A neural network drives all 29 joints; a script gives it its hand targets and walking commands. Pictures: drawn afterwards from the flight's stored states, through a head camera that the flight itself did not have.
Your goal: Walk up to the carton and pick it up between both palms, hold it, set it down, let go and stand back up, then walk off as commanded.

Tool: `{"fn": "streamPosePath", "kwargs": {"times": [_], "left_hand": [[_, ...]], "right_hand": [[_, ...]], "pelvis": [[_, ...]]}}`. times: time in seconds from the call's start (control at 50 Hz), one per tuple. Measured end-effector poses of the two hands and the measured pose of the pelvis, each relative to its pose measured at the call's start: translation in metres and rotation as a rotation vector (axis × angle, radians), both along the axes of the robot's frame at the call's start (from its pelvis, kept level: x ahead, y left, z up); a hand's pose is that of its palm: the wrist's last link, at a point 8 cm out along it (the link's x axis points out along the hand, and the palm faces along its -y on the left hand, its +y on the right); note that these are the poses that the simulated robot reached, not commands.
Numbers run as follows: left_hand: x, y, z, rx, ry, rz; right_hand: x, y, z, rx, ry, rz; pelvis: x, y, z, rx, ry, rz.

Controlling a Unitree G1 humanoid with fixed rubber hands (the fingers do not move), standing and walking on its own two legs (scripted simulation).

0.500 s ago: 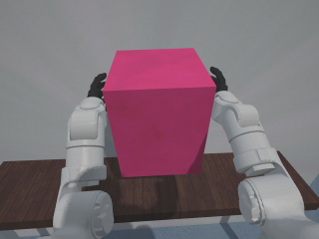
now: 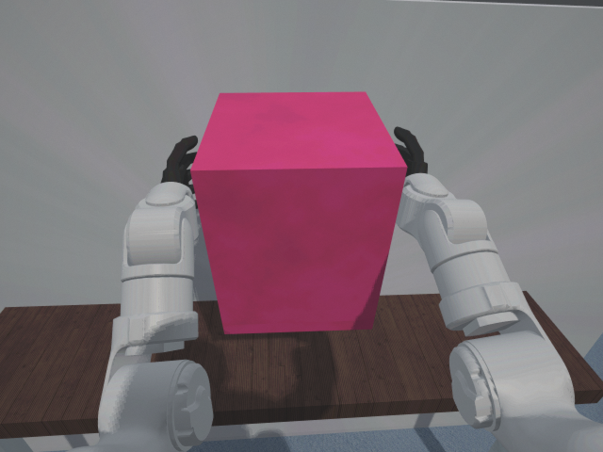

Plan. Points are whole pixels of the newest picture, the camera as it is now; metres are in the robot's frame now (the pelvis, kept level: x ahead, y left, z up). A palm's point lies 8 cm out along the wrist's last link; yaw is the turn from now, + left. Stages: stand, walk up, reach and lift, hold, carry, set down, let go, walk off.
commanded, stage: hold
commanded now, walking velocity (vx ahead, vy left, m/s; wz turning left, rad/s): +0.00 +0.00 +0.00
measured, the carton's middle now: (296, 211) +0.38 +0.00 +0.22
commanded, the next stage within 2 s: none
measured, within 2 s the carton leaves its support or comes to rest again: neither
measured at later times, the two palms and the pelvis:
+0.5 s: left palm (183, 192) +0.36 +0.15 +0.26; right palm (413, 188) +0.37 -0.15 +0.26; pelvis +0.00 +0.00 +0.00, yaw -1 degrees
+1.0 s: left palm (183, 195) +0.36 +0.15 +0.25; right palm (413, 189) +0.36 -0.15 +0.26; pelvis +0.00 +0.00 +0.00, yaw +0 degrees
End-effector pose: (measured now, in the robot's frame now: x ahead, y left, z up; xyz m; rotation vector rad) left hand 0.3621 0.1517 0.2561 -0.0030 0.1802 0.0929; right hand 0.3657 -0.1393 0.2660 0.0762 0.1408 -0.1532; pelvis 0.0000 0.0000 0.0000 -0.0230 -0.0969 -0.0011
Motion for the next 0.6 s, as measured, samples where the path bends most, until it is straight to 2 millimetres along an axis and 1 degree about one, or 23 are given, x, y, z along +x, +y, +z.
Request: {"fn": "streamPosePath", "kwargs": {"times": [0.12,0.38,0.52,0.6], "left_hand": [[-0.001,0.000,0.000,0.015,-0.004,-0.007],[0.003,-0.007,-0.004,0.025,0.020,-0.015],[0.002,-0.006,0.002,0.022,-0.015,-0.007],[0.002,-0.005,-0.002,0.017,0.006,-0.002]], "right_hand": [[-0.002,0.000,0.000,0.011,-0.003,-0.006],[-0.001,-0.007,-0.010,0.009,0.024,-0.015],[-0.001,-0.006,-0.003,0.005,-0.010,-0.005],[0.001,-0.005,-0.004,0.017,0.011,-0.005]], "pelvis": [[-0.001,0.002,0.000,-0.003,-0.003,0.005],[-0.006,0.003,0.000,0.001,0.006,-0.011],[-0.004,0.001,0.000,-0.001,0.023,-0.009],[-0.004,0.000,0.000,0.000,0.012,-0.005]]}}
